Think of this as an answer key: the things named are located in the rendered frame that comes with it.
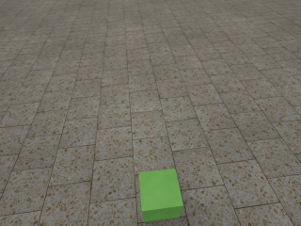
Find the carton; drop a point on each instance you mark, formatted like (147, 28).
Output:
(160, 195)

